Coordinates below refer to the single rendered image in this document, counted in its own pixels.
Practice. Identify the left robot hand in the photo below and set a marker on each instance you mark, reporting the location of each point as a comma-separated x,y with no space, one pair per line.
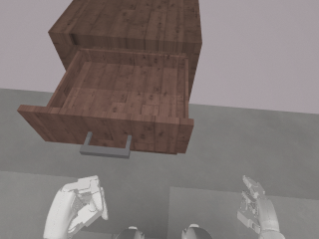
69,201

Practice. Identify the drawer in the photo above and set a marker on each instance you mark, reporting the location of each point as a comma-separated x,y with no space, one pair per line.
113,94

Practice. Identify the robot thigh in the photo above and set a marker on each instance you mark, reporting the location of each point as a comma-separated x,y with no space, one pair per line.
131,233
195,233

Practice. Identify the handle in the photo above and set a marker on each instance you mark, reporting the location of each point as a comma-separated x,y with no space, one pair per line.
105,151

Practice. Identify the cabinet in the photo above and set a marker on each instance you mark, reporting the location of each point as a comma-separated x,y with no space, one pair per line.
165,27

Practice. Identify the right robot thigh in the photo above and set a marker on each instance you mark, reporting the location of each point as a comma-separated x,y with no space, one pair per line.
195,233

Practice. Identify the left robot thigh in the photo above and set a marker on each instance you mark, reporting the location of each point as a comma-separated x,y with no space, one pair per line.
131,233

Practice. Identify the right robot hand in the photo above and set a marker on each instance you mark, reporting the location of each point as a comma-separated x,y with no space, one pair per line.
262,215

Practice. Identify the right robot forearm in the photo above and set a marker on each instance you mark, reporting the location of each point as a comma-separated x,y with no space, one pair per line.
270,234

